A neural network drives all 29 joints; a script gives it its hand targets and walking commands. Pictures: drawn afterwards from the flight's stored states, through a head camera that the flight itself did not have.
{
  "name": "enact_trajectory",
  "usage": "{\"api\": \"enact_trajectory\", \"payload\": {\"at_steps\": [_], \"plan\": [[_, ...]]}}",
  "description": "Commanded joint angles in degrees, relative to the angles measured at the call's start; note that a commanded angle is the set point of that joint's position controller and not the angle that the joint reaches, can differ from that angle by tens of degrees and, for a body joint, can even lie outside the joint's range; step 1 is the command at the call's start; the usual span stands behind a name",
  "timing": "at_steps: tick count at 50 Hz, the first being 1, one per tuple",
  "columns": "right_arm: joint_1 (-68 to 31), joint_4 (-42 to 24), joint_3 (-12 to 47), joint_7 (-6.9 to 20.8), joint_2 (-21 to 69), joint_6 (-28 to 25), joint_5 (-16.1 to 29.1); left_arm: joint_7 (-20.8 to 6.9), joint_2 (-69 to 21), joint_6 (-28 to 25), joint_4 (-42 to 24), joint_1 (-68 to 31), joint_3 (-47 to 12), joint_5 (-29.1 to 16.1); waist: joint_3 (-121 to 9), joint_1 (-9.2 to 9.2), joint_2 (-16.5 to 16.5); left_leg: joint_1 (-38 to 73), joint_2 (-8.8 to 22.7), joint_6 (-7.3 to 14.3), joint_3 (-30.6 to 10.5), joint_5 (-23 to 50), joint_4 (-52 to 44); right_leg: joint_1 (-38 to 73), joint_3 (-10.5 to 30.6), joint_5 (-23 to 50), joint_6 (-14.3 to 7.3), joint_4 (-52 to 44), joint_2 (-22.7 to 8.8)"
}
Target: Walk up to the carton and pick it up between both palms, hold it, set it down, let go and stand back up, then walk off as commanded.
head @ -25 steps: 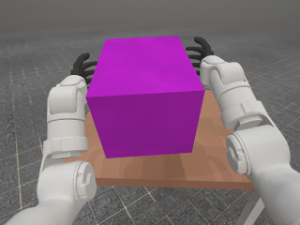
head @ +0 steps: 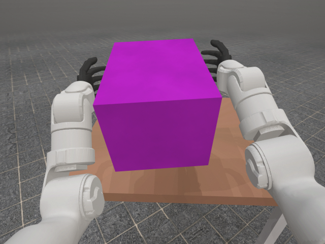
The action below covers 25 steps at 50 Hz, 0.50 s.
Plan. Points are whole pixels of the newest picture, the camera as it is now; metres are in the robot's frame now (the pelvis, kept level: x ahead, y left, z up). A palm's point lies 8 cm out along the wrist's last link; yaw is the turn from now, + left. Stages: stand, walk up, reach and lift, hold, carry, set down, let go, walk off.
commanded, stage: hold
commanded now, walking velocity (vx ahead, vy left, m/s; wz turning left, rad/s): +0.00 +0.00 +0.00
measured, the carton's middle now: (157, 98) +0.40 +0.00 +0.24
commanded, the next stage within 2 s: none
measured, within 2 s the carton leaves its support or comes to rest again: neither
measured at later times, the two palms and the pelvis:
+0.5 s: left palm (87, 90) +0.37 +0.16 +0.29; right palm (223, 71) +0.37 -0.15 +0.32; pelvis +0.00 +0.00 +0.00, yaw +0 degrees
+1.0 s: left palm (87, 89) +0.36 +0.16 +0.29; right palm (223, 70) +0.37 -0.15 +0.32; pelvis +0.00 +0.00 +0.00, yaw +0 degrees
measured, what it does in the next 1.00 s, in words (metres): stands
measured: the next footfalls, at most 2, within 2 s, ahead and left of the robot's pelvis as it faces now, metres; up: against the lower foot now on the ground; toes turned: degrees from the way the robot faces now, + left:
none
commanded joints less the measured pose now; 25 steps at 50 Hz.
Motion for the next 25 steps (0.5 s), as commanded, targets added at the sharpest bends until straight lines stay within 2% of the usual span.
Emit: {"api": "enact_trajectory", "payload": {"at_steps": [1, 8, 25], "plan": [[-42.8, -18.05, 8.96, 8.42, 40.4, -1.35, 16.45, -8.19, -31.67, -5.01, -7.95, -56.04, -19.25, -8.5, -18.68, -0.08, 3.09, -9.12, -3.82, -2.24, 0.75, 11.27, -4.25, 19.5, 0.88, 8.39, 0.21, 3.2, 4.04], [-43.49, -15.79, 8.0, 8.82, 40.51, -1.44, 15.36, -8.95, -31.07, -5.05, -5.11, -56.06, -17.91, -7.51, -16.18, 0.26, 2.38, -11.14, -3.46, -1.61, 0.62, 7.19, -5.41, 18.68, 1.06, 5.26, -0.01, 2.9, 3.84], [-43.41, -20.83, 9.89, 8.25, 41.16, -1.7, 17.22, -7.81, -32.21, -5.59, -9.87, -56.71, -20.25, -9.71, -22.26, 0.0, 3.01, -7.85, -4.06, -2.37, 0.67, 14.34, -3.24, 20.19, 1.13, 11.2, 0.35, 3.53, 4.12]]}}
